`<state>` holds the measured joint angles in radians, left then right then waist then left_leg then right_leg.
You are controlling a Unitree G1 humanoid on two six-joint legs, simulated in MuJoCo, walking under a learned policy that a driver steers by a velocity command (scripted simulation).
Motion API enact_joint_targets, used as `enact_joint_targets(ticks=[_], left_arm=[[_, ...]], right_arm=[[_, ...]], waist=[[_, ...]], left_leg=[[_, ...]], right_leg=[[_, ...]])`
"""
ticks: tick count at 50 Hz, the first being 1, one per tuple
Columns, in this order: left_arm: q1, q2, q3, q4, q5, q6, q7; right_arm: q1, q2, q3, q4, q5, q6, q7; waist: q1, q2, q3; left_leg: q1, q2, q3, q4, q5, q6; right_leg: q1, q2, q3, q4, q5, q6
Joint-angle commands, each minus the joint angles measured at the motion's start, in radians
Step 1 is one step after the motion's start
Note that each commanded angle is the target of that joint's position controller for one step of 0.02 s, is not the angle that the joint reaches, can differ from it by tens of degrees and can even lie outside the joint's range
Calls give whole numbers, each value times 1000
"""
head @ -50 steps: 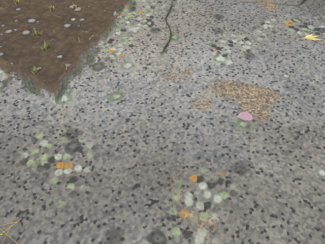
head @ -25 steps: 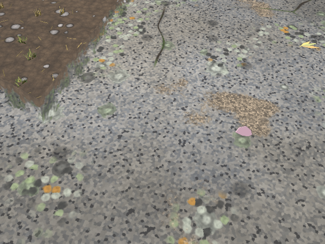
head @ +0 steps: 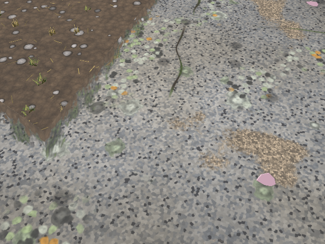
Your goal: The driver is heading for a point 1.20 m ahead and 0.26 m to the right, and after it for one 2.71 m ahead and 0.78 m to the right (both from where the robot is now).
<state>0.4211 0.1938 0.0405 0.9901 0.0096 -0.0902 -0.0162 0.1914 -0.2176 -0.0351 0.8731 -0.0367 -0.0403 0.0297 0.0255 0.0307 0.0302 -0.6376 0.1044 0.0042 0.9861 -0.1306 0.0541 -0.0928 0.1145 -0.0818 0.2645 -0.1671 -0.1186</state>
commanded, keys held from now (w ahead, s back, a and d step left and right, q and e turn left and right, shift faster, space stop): w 0.18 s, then w+e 0.76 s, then w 0.06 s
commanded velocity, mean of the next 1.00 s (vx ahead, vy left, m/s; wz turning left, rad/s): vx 0.50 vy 0.00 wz -0.35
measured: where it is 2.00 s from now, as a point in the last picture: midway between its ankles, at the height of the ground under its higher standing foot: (227, 150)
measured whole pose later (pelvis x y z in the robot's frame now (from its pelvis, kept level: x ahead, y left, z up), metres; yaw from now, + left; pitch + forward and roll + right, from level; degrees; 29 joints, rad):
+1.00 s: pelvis +0.52 -0.05 -0.01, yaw -25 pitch +0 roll +0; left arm 0.24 0.25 0.08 0.90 0.01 -0.03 0.00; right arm 0.22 -0.23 -0.05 0.86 -0.03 -0.07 0.00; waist 0.00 0.01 0.07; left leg -0.48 0.10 0.01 1.19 -0.32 0.00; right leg -0.25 0.13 -0.06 0.43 -0.16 -0.15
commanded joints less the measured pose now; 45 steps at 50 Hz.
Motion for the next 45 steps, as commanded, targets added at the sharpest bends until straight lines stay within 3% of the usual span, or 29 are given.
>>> enact_joint_targets(ticks=[1,5,10,12,13,14,15,16,17,18,19,21,22,24,26,31,36,39,40,41,42,43,44,45], left_arm=[[35,103,13,-32,-6,-18,4],[116,99,6,1,-2,-17,14],[178,110,3,40,16,-9,32],[141,127,5,41,19,-6,37],[121,141,8,40,17,-6,37],[96,147,8,37,9,-6,32],[69,129,0,10,-5,-11,27],[173,9,-25,-14,-51,-8,23],[161,117,7,8,-24,0,33],[74,126,18,-15,-12,4,31],[22,97,14,-28,-7,5,25],[8,70,20,-30,17,31,9],[20,49,19,-32,21,45,0],[-18,32,21,-52,23,62,-10],[-91,34,22,-81,23,69,-17],[-297,21,7,-161,18,65,-35],[-427,44,3,-218,26,65,-44],[-365,71,18,-208,30,66,-36],[-286,88,28,-186,30,64,-33],[-162,112,43,-148,34,56,-26],[-11,190,74,-109,47,50,-12],[-30,302,102,-136,31,59,0],[1,301,100,-146,17,75,7],[-51,267,90,-135,12,76,18]], right_arm=[[-67,-41,-6,-58,5,-2,5],[-198,-29,1,-90,11,-4,7],[-307,-36,1,-131,12,-16,6],[-249,-47,-5,-122,15,-27,0],[-158,-62,-13,-93,15,-34,-8],[9,-89,-27,-39,10,-46,-20],[192,-157,-49,0,-15,-57,-35],[289,-260,-75,7,-41,-55,-39],[251,-209,-69,3,-7,-41,-30],[144,-149,-51,-5,6,-40,-25],[73,-96,-39,-13,10,-47,-21],[48,-44,-24,4,16,-58,-28],[65,-43,-23,14,17,-65,-31],[108,-46,-25,38,27,-81,-33],[138,-55,-27,52,24,-87,-35],[195,-64,-21,77,20,-87,-42],[275,-108,-30,109,16,-70,-59],[270,-144,-39,114,11,-50,-68],[264,-160,-44,111,9,-39,-68],[254,-173,-48,102,13,-29,-65],[246,-164,-45,74,15,-27,-60],[255,-61,-28,-11,35,-40,-35],[133,-144,-41,-44,28,-56,-28],[58,-124,-34,-68,37,-70,-24]], waist=[[-9,-51,74],[36,-70,80],[60,-88,90],[13,-101,67],[-26,-110,20],[-101,-88,-68],[-173,-48,-189],[-146,161,-356],[-137,68,-345],[-89,26,-178],[-67,4,-81],[-19,25,-3],[-6,53,-5],[8,43,13],[7,37,30],[-21,37,70],[-51,33,86],[-11,63,29],[21,68,-18],[74,49,-90],[141,-34,-186],[76,-325,-281],[115,-131,-290],[89,-73,-158]], left_leg=[[-52,13,16,-127,125,-23],[-52,-20,48,-278,189,-28],[-45,-62,67,-387,70,3],[77,-101,72,-445,-11,29],[212,-137,82,-475,-39,45],[436,-147,82,-539,13,70],[730,6,-68,-541,-31,115],[1053,330,-504,-574,-97,229],[964,354,-638,-666,-110,241],[807,302,-474,-704,-139,202],[666,259,-348,-755,-82,170],[515,172,-169,-810,-11,99],[487,174,-131,-818,40,102],[484,161,-51,-833,142,99],[497,147,18,-842,199,93],[513,113,151,-839,290,79],[678,169,205,-792,421,76],[752,179,254,-601,806,63],[755,177,263,-462,876,62],[695,168,275,-262,812,48],[495,142,277,32,535,15],[7,-90,239,457,-366,-57],[-131,-109,13,518,-370,-52],[-174,-44,-25,463,-266,-40]], right_leg=[[-42,-281,209,-188,123,-95],[62,-277,177,-161,240,-71],[223,-322,188,-60,464,-88],[224,-324,188,31,664,-74],[204,-312,184,124,794,-60],[139,-278,157,293,797,-41],[-66,-238,139,532,537,-24],[-433,-82,42,911,-108,28],[-510,-75,127,1030,-322,12],[-535,-130,150,1028,-229,7],[-519,-165,146,984,-162,10],[-459,-200,136,925,-114,20],[-439,-200,127,922,-106,26],[-484,-207,116,916,-64,33],[-553,-217,103,883,10,40],[-560,-201,37,588,192,45],[-527,-171,-38,406,120,0],[-398,-86,-92,370,-37,-56],[-311,-47,-100,348,-83,-79],[-145,-15,-90,278,-71,-108],[101,-123,92,214,-148,-159],[434,-435,675,110,-176,-326],[426,-462,795,8,-112,-335],[322,-442,633,1,-37,-298]])
Velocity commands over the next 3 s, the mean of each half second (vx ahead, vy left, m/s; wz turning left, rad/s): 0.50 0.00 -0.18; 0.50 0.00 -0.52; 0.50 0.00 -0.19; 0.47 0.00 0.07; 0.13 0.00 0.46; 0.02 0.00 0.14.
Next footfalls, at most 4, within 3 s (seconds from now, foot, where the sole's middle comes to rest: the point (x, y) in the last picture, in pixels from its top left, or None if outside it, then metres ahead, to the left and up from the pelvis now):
0.30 left None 0.34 0.12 -0.78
0.84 right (202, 229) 0.57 -0.11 -0.78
1.40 left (200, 157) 0.93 -0.12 -0.78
1.96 right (256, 134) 1.09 -0.42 -0.78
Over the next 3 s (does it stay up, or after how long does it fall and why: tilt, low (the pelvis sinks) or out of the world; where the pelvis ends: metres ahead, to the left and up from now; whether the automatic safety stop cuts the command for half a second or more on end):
stays up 1.07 -0.31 0.00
